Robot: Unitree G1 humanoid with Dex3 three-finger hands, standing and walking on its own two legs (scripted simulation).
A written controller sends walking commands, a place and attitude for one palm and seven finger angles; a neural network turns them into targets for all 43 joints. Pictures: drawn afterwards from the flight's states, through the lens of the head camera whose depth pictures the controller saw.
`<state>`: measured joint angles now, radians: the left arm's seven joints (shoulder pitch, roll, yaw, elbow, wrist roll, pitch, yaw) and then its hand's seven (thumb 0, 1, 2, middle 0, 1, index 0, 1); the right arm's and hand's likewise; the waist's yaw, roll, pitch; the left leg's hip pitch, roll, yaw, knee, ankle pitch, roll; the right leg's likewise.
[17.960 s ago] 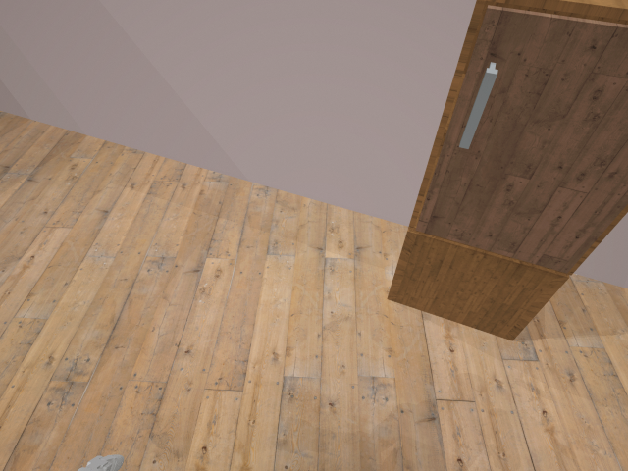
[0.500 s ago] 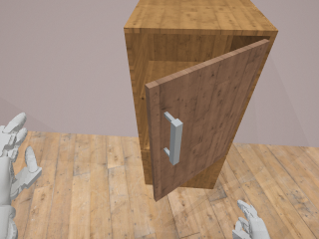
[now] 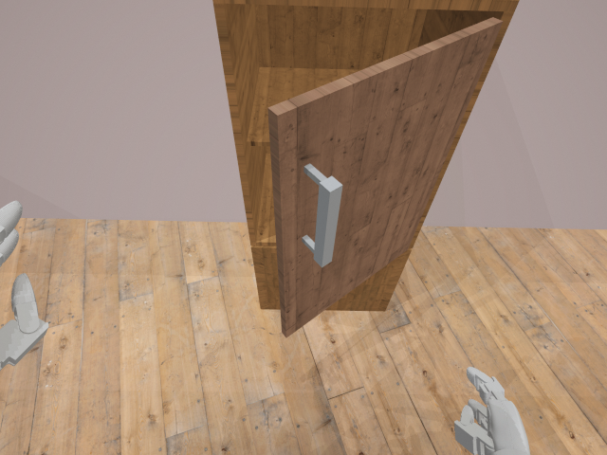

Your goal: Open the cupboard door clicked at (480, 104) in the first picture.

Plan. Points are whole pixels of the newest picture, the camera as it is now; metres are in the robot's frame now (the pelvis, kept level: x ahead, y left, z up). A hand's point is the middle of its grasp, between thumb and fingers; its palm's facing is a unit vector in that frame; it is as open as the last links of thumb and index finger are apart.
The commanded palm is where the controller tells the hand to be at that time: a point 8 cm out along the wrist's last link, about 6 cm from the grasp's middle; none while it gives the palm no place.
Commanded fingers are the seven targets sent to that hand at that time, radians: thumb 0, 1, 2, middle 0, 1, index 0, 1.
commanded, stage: step back with the hand held close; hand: left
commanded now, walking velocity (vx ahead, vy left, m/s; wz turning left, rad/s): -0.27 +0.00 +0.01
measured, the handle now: (317, 218) +0.41 +0.01 +0.08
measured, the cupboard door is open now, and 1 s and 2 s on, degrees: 38 38 38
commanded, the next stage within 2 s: stop stepping back and stand still in 0.70 s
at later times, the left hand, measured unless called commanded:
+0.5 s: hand out of the picture +0.12 +0.28 +0.16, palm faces +0.47 -0.76 -0.46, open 7.4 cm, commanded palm +0.05 +0.32 +0.18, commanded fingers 0.00 0.90 0.90 -0.20 -0.30 -0.20 -0.30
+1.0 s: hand out of the picture +0.05 +0.24 +0.16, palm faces +0.29 -0.81 -0.51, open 7.4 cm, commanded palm -0.01 +0.29 +0.18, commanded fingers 0.00 0.90 0.90 -0.20 -0.30 -0.20 -0.30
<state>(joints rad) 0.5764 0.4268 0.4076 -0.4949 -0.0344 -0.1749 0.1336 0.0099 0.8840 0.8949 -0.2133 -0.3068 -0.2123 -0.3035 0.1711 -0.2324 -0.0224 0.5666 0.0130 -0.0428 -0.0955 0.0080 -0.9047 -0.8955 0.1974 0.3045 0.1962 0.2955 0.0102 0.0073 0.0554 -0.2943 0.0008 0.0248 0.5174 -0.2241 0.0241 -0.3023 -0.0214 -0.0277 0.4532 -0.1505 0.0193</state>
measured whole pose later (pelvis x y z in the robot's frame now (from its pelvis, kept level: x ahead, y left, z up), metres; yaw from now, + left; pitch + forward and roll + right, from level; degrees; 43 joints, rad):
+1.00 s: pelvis -0.17 -0.01 +0.00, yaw -3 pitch +2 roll +1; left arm 0.60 0.50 0.44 -0.55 -0.05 -0.21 0.13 0.01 0.88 0.90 -0.21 -0.31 -0.21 -0.30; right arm 0.17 -0.20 0.00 0.58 0.00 -0.13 -0.07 0.01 -0.90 -0.90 0.20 0.30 0.20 0.30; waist -0.02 -0.08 0.00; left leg -0.34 -0.06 0.08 0.46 -0.17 0.08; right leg -0.25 0.03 0.04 0.57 -0.41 0.00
